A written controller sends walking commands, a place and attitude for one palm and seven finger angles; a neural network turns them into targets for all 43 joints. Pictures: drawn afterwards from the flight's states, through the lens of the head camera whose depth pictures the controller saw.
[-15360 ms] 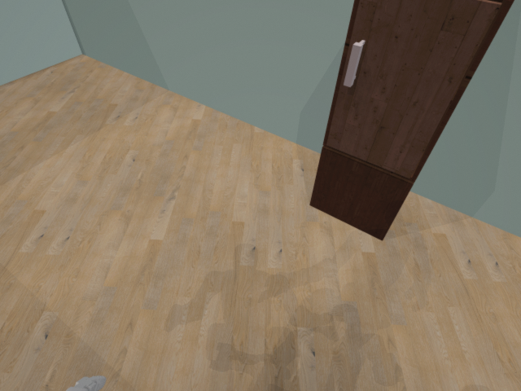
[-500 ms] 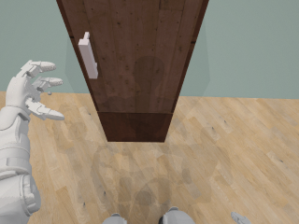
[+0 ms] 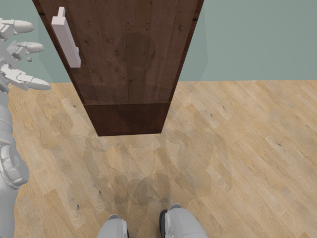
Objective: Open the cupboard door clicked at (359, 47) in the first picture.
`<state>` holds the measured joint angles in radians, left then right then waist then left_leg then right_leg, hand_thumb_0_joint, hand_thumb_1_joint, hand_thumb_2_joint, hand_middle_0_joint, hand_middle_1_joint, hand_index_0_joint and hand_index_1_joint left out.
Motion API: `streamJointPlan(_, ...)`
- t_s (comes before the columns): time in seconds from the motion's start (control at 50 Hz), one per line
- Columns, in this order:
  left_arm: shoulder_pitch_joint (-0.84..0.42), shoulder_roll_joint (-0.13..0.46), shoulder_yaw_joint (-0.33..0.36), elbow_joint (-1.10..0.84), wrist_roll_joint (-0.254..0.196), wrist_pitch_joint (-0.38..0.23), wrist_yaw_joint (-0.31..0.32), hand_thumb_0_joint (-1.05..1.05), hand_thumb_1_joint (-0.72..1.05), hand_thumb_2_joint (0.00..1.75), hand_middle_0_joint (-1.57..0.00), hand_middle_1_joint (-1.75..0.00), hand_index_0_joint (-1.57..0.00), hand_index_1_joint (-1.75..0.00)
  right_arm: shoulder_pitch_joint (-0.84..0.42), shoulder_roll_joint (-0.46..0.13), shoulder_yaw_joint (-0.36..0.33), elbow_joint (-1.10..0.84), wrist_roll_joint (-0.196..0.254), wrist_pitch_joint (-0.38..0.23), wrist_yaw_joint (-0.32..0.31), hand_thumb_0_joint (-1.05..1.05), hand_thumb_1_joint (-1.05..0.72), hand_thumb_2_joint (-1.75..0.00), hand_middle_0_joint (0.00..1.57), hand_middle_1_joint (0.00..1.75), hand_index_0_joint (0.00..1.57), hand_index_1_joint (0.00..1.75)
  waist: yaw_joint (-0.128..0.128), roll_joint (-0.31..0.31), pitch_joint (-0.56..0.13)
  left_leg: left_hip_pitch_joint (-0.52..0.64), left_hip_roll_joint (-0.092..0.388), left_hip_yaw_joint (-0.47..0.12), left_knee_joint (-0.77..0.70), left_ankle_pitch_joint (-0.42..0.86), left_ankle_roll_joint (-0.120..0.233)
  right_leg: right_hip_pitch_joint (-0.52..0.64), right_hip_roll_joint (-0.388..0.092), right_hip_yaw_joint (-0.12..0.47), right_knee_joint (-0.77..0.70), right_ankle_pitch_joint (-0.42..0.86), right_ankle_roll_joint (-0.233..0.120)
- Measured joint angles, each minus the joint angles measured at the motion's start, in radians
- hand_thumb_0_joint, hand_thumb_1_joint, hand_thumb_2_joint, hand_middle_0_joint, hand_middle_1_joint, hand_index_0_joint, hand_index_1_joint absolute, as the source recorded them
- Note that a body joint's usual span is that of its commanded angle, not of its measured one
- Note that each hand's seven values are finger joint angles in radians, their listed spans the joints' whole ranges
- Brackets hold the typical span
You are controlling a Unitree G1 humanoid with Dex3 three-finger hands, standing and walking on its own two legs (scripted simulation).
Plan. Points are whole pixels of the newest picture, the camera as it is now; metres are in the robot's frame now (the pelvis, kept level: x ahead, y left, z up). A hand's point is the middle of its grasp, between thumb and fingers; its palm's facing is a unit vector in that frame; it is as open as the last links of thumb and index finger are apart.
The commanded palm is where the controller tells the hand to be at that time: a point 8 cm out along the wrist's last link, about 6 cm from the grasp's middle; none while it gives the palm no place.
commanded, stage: move the hooked fingers beside the handle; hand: left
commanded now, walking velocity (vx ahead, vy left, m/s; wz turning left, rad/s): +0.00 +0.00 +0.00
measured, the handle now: (69, 38) +0.59 +0.18 +0.08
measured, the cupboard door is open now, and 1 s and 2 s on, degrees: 0 0 0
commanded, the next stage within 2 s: slide the fingers in behind the handle in 0.98 s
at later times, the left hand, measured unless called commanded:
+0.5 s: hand (35, 52) +0.54 +0.24 +0.09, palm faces -0.01 -1.00 -0.01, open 14.0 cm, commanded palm +0.51 +0.28 +0.09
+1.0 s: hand (40, 55) +0.53 +0.23 +0.09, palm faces -0.01 -1.00 -0.05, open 14.0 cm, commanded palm +0.51 +0.28 +0.08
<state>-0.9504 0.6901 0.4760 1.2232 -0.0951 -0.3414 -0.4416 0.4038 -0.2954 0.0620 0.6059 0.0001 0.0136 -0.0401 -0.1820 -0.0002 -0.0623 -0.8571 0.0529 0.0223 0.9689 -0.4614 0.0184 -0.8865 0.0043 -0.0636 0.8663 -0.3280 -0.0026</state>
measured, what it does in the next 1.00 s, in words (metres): stands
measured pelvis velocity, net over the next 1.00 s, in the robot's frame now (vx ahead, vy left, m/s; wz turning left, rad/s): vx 0.01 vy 0.00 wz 0.00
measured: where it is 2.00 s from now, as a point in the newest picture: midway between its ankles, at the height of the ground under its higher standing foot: outside the picture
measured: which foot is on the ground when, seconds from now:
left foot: down 0.00-1.00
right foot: down 0.00-1.00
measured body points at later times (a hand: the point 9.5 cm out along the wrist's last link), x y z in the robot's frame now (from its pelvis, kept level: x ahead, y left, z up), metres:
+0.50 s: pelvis +0.02 +0.01 +0.00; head +0.17 +0.04 +0.43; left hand +0.53 +0.30 +0.09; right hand -0.01 -0.25 -0.09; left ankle -0.01 +0.10 -0.68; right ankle +0.04 -0.12 -0.68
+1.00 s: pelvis +0.01 +0.00 +0.00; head +0.15 +0.03 +0.42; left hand +0.52 +0.29 +0.09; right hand +0.02 -0.27 -0.10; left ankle -0.01 +0.10 -0.68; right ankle +0.04 -0.12 -0.68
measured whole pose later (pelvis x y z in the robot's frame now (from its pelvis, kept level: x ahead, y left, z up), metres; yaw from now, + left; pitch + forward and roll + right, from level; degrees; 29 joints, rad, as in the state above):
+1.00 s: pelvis +0.01 +0.00 +0.00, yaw +0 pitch +21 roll -3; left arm -0.99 0.67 0.45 1.24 -0.05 -0.34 -0.38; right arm 0.38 -0.29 0.06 0.57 -0.01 0.08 -0.02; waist -0.20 0.01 -0.07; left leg -0.89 0.06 0.01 0.99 -0.48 0.01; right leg -0.91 0.01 -0.08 0.88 -0.34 0.00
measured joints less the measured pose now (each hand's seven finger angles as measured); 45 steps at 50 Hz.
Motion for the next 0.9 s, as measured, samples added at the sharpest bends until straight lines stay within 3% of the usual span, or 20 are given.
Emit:
streamJointPlan(0.14,-0.075,0.043,0.001,0.054,0.027,0.027,0.004,-0.02,-0.5,0.3,-0.3,-1.2,-0.3,-1.2,0.025,0.002,0.009,-0.001,-0.01,0.024,0.006,0.01,-0.91,-0.9,0.21,0.3,0.2,0.3,-0.026,0.005,-0.002,-0.037,0.002,-0.003,0.013,-0.008,0.006,-0.03,0.002,-0.002,-0.002,0.0,0.006)
streamJointPlan(0.3,-0.093,0.051,0.028,0.039,0.035,0.025,0.024,-0.02,-0.5,0.3,-0.3,-1.2,-0.3,-1.19,0.048,0.008,0.009,-0.01,-0.025,0.057,0.023,0.01,-0.91,-0.9,0.21,0.3,0.2,0.3,-0.045,0.011,-0.012,-0.058,0.008,0.004,0.019,-0.022,0.01,-0.05,0.009,0.005,-0.006,-0.004,0.012)
streamJointPlan(0.56,0.089,-0.051,0.035,-0.123,0.0,0.013,0.048,-0.02,-0.5,0.3,-0.3,-1.2,-0.3,-1.19,0.052,0.029,-0.007,-0.033,-0.017,0.097,0.048,0.01,-0.91,-0.9,0.21,0.3,0.2,0.3,-0.003,0.019,-0.035,0.019,0.015,0.01,-0.021,-0.033,0.008,0.024,0.019,0.012,-0.047,-0.012,0.013)
streamJointPlan(0.74,0.035,-0.055,-0.042,-0.039,0.003,0.025,0.042,-0.02,-0.5,0.3,-0.3,-1.2,-0.3,-1.2,-0.006,0.017,-0.009,-0.034,-0.013,0.084,0.037,0.01,-0.91,-0.9,0.21,0.3,0.2,0.3,0.012,0.016,-0.028,0.022,0.003,-0.013,-0.012,-0.028,0.004,0.035,0.006,-0.01,-0.031,-0.02,0.008)
streamJointPlan(0.82,0.021,-0.074,-0.036,-0.043,-0.003,-0.006,0.046,-0.02,-0.5,0.3,-0.3,-1.2,-0.3,-1.2,-0.024,0.011,-0.01,-0.029,-0.015,0.075,0.033,0.01,-0.91,-0.9,0.21,0.3,0.2,0.3,0.013,0.013,-0.024,0.01,0.004,-0.015,0.001,-0.027,0.001,0.021,0.006,-0.012,-0.015,-0.021,0.005)
streamJointPlan(0.9,-0.015,-0.053,-0.018,-0.004,0.014,-0.008,0.056,-0.02,-0.5,0.3,-0.3,-1.2,-0.3,-1.2,-0.034,0.011,-0.003,-0.031,-0.013,0.072,0.028,0.01,-0.91,-0.9,0.21,0.3,0.2,0.3,-0.001,0.008,-0.019,-0.006,0.006,-0.016,0.015,-0.027,-0.001,0.004,0.007,-0.012,0.001,-0.022,0.001)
